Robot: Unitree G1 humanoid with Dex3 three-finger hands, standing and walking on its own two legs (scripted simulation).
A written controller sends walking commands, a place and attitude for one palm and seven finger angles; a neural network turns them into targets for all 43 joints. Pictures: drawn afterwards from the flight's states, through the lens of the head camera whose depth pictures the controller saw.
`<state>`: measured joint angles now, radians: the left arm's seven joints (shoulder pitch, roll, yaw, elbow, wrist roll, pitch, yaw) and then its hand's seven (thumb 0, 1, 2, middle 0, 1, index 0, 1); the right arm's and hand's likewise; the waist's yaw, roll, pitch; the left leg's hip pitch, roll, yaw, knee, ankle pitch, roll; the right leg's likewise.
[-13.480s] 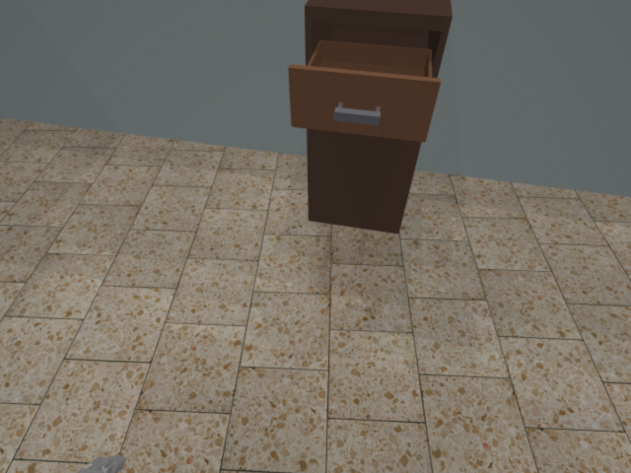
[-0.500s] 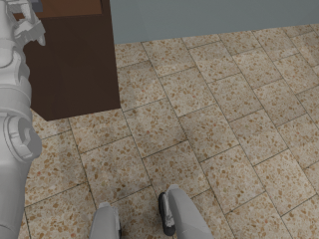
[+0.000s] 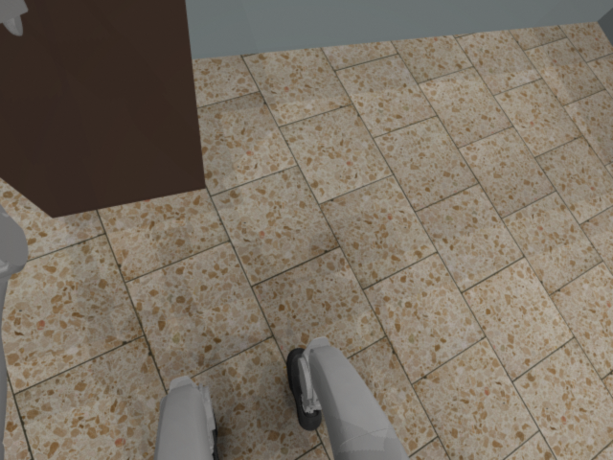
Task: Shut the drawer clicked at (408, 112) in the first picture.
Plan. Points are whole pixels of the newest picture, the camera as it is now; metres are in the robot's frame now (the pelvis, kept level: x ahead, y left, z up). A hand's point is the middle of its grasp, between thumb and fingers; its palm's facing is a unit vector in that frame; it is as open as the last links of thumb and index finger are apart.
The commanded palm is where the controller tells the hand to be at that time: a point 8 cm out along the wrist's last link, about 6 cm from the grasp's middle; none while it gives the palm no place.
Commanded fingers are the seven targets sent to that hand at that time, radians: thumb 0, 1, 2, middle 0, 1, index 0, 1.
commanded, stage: pull the fist back off the drawer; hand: left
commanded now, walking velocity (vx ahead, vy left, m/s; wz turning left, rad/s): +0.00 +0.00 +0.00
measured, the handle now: out of the picture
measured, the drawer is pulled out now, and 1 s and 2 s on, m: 0.00 0.00 0.00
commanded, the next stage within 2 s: draw the hand back to the body in 0.64 s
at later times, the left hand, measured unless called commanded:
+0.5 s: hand out of the picture +0.61 +0.18 +0.10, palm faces +0.09 -1.00 -0.02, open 3.3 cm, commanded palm +0.59 +0.20 +0.09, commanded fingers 0.00 0.90 0.90 -1.40 -1.60 -1.40 -1.60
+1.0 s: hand out of the picture +0.54 +0.20 +0.12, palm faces +0.11 -0.99 -0.03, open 3.3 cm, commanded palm +0.49 +0.24 +0.14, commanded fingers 0.00 0.90 0.90 -1.40 -1.60 -1.40 -1.60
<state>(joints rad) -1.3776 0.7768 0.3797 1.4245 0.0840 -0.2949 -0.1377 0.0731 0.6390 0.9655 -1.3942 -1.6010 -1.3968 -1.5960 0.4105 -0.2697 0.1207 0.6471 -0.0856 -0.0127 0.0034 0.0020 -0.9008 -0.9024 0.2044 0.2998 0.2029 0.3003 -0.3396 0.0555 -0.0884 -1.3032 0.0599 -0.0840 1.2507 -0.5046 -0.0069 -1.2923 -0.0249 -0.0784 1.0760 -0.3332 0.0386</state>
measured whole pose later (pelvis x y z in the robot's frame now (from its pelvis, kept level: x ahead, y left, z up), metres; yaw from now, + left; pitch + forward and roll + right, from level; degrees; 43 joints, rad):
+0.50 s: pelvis +0.01 +0.00 +0.01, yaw +0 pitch +30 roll -6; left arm -1.28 0.67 0.42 1.31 0.07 -0.29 -0.09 0.06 0.74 0.93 -1.39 -1.60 -1.40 -1.60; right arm 0.44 -0.25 0.09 0.62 -0.10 0.02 0.05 0.00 -0.90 -0.90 0.20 0.30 0.20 0.30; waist -0.30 0.05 -0.09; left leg -1.25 0.06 -0.07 1.23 -0.51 0.00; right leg -1.25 -0.03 -0.07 1.06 -0.34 0.04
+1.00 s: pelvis +0.07 +0.00 +0.06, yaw -1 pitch +22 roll -3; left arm -0.61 0.39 0.41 0.76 -0.13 -0.31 -0.15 0.02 0.89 0.90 -1.39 -1.60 -1.40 -1.60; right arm 0.42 -0.25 0.02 0.55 -0.02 0.09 0.05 0.01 -0.90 -0.90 0.20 0.30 0.20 0.30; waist -0.14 0.04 -0.12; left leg -0.81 0.08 0.00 0.93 -0.50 -0.01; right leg -0.86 -0.01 -0.01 0.83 -0.35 0.04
